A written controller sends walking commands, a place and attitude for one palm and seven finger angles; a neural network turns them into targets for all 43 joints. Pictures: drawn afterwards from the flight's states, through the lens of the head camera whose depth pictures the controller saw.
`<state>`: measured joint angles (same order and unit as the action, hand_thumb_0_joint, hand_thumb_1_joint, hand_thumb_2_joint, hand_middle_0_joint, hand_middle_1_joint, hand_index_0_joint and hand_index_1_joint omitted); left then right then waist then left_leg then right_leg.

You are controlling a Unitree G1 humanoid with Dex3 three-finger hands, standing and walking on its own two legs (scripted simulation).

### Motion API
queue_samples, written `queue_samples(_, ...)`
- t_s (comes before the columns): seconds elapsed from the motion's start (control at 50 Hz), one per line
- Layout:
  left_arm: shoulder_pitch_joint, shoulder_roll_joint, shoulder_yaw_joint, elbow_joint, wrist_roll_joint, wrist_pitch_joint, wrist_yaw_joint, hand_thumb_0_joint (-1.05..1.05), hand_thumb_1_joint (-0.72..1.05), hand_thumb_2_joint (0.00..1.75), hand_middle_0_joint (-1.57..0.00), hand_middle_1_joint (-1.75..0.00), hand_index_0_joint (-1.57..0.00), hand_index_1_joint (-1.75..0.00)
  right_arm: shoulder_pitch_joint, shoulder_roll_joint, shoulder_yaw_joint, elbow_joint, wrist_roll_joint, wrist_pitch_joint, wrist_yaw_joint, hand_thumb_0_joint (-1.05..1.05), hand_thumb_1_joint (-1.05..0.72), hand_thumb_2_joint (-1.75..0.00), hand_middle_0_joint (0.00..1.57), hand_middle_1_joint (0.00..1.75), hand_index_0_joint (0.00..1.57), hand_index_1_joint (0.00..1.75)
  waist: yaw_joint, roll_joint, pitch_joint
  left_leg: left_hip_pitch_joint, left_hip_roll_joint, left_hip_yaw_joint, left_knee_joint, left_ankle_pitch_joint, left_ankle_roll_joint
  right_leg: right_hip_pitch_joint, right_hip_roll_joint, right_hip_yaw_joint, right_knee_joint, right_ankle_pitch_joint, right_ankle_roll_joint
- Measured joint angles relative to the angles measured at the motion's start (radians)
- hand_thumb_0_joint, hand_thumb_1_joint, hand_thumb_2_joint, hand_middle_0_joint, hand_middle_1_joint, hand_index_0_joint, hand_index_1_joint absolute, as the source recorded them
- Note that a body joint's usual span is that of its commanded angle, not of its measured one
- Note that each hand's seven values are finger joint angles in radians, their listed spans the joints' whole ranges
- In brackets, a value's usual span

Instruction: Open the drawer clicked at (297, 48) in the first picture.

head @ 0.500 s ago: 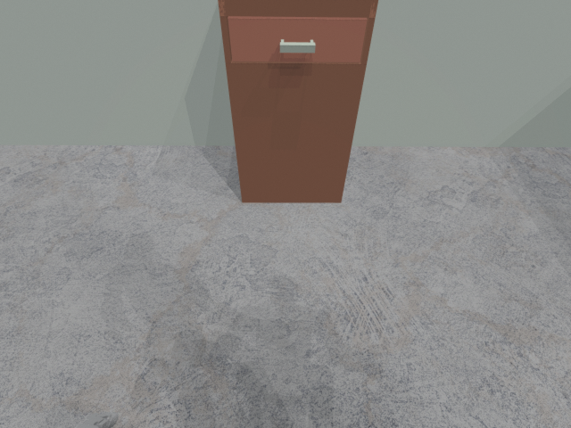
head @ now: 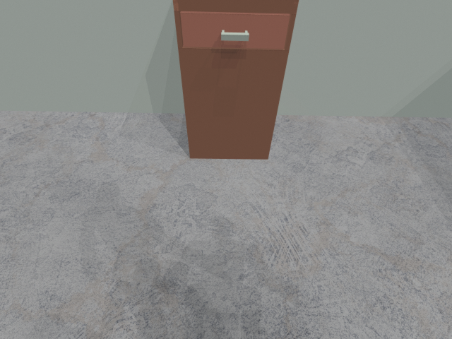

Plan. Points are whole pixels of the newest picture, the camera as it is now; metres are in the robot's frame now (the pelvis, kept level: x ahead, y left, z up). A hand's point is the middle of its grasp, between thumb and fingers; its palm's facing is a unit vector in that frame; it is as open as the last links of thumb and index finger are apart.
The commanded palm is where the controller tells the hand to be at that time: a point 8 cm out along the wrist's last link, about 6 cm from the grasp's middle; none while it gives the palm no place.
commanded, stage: stand and wait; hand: left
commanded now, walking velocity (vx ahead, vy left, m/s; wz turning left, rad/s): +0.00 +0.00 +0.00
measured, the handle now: (234, 34) +1.24 +0.04 +0.01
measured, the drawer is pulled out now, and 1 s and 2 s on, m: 0.00 0.00 0.00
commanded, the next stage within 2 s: look at it before walking up in 0.32 s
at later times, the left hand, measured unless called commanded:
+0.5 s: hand out of the picture +0.07 +0.25 -0.15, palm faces -0.03 -0.94 -0.33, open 7.4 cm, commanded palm none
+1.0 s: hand out of the picture +0.06 +0.25 -0.15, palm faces -0.03 -0.94 -0.33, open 7.4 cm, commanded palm none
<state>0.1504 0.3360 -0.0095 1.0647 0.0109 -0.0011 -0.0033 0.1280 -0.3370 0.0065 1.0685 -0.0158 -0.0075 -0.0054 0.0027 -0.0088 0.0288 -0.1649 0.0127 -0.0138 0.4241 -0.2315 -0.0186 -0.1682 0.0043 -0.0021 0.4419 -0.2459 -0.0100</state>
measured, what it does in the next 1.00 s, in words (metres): stands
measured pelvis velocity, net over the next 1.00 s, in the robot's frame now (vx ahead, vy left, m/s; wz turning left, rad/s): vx -0.01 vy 0.00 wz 0.00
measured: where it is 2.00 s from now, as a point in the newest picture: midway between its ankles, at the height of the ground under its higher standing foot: outside the picture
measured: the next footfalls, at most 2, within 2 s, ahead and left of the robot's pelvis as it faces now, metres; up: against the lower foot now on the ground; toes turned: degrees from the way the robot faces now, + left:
left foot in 1.88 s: +0.40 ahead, +0.03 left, +0.00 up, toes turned -15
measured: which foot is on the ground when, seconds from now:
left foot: down 0.00-1.00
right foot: down 0.00-1.00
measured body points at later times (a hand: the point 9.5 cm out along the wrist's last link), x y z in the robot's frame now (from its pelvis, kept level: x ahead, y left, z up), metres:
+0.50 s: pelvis -0.01 +0.00 +0.00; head -0.01 +0.00 +0.45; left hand +0.08 +0.30 -0.13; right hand +0.07 -0.29 -0.13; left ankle +0.00 +0.13 -0.74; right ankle +0.00 -0.11 -0.74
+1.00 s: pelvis -0.01 +0.00 +0.00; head -0.01 +0.00 +0.45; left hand +0.06 +0.30 -0.13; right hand +0.07 -0.30 -0.13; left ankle +0.00 +0.13 -0.74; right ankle +0.00 -0.11 -0.74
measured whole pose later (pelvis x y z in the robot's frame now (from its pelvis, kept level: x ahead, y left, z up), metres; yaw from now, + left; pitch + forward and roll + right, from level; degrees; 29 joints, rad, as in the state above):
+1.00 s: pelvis -0.01 +0.00 +0.00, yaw +0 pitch -2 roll +0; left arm 0.15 0.34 -0.01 1.10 0.01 -0.01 0.00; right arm 0.13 -0.34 0.01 1.11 -0.01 -0.01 0.00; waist 0.00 -0.01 0.03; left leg -0.14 0.01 -0.01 0.36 -0.19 -0.02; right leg -0.14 0.01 0.00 0.38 -0.20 -0.01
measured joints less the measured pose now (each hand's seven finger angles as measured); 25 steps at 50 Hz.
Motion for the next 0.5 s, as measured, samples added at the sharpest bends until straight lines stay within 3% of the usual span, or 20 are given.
queue_samples(0.5, -0.018, 0.004, -0.001, 0.02, 0.001, -0.005, -0.001, 0.0, 0.91, 0.9, -0.2, -0.3, -0.2, -0.3, 0.001, 0.001, 0.005, 0.035, 0.004, -0.007, 0.004, 0.0, -0.91, -0.9, 0.2, 0.3, 0.2, 0.3, -0.004, 0.003, -0.007, 0.015, -0.001, 0.005, -0.04, 0.028, 0.002, 0.013, -0.002, 0.005, -0.038, 0.028, 0.004)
